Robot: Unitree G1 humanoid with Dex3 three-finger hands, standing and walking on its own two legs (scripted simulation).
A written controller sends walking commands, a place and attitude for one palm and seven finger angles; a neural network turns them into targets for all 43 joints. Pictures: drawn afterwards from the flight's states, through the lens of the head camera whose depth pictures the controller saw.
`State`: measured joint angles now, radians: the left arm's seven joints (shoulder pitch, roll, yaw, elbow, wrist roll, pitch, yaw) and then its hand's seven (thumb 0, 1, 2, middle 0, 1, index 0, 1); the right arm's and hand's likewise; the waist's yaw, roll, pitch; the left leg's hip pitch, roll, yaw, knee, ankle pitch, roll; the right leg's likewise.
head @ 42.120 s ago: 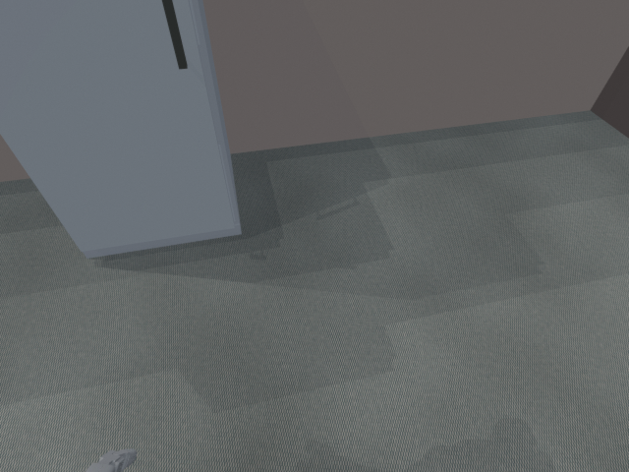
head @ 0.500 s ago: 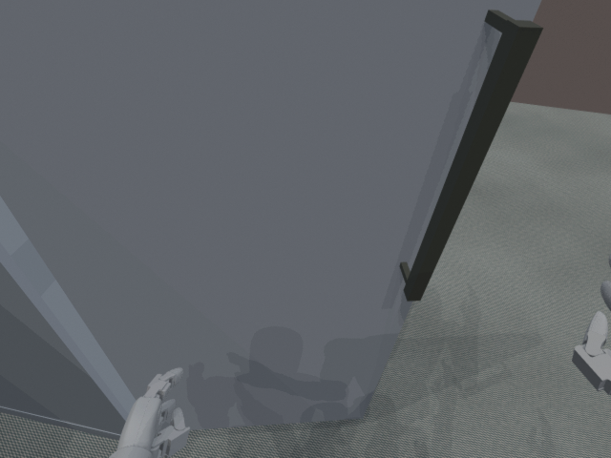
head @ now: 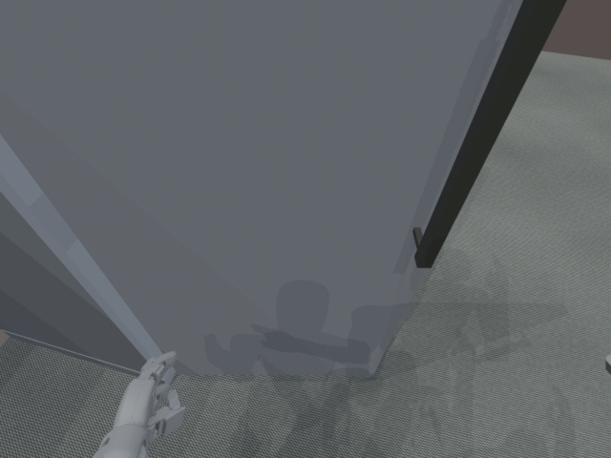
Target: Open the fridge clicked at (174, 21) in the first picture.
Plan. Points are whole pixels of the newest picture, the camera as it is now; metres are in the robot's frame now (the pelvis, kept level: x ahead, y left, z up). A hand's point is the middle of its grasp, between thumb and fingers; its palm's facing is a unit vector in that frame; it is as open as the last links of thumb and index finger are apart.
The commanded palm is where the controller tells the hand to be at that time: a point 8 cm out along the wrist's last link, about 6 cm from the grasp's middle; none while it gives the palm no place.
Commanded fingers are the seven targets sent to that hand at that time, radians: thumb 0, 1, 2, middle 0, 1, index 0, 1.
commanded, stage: step back with the hand held close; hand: right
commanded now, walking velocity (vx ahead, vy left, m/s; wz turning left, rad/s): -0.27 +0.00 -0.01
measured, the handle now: (462, 150) +0.41 -0.16 +0.21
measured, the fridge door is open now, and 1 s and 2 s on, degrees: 75 75 75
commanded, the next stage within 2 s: stop stepping back and stand still in 0.70 s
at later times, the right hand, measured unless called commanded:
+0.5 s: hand out of the picture +0.09 -0.29 +0.16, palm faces +0.51 +0.76 -0.40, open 7.4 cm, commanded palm +0.03 -0.33 +0.18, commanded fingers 0.00 -0.90 -0.90 0.20 0.30 0.20 0.30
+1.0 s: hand out of the picture +0.03 -0.31 +0.16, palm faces +0.43 +0.84 -0.32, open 7.4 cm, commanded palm -0.06 -0.34 +0.18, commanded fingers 0.00 -0.90 -0.90 0.20 0.30 0.20 0.30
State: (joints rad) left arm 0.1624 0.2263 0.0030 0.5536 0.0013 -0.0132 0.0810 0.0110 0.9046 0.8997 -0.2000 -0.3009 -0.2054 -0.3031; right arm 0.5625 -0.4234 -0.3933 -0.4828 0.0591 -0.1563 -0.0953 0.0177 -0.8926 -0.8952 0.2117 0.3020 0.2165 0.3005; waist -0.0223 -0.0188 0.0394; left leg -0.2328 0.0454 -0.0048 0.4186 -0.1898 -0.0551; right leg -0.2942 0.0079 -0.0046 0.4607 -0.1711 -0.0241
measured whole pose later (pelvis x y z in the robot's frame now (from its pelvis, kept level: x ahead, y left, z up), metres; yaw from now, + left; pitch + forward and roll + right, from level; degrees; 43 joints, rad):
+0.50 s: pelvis -0.09 -0.02 -0.02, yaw -4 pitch -2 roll +4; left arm 0.21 0.24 0.00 0.61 0.01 -0.11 0.09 0.01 0.90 0.90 -0.20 -0.30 -0.21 -0.30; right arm 0.49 -0.40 -0.42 -0.54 0.03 -0.26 -0.15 0.02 -0.89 -0.90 0.21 0.30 0.22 0.30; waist -0.03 -0.01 0.05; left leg -0.39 -0.01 -0.03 0.63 -0.25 -0.05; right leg -0.49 0.00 0.03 0.65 -0.16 -0.05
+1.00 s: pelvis -0.21 -0.05 -0.01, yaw +1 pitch -2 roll +2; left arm 0.14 0.17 -0.02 0.62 0.00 -0.15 0.05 0.01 0.90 0.90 -0.20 -0.30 -0.21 -0.30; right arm 0.34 -0.42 -0.42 -0.42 0.05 -0.18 -0.13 0.02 -0.89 -0.90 0.21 0.30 0.21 0.30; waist 0.01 0.06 0.04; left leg -0.37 -0.03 -0.06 0.92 -0.49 0.00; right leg -0.35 0.02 -0.07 0.51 -0.14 -0.09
